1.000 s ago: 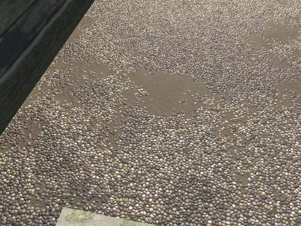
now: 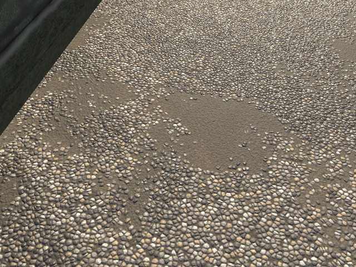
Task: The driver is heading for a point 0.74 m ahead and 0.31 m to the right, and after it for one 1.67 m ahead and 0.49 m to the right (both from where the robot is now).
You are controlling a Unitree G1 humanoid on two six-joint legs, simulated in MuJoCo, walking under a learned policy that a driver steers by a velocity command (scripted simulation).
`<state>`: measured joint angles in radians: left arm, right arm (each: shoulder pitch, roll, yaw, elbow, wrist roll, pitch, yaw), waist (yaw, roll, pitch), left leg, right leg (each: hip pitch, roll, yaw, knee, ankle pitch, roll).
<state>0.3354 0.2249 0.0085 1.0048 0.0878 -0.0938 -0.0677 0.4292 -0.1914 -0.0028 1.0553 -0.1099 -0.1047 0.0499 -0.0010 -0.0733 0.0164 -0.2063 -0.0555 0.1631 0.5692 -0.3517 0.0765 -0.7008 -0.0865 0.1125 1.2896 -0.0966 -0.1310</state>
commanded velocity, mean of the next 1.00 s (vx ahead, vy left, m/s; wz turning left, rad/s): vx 0.50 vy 0.00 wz -0.54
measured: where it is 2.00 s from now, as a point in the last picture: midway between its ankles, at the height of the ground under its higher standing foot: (272, 175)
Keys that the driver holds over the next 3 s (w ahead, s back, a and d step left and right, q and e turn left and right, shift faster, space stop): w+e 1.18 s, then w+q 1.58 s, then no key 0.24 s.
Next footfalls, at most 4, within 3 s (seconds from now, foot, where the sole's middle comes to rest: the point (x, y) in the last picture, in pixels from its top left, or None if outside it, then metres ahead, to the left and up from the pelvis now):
0.36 right None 0.39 -0.16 -0.93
0.70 left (170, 252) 0.65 0.04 -0.93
1.24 right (255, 235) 0.73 -0.34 -0.93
1.76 left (249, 164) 1.13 -0.37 -0.93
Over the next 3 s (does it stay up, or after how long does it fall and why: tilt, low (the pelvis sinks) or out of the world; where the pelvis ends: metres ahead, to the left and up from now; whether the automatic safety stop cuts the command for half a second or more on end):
stays up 1.53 -0.48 -0.15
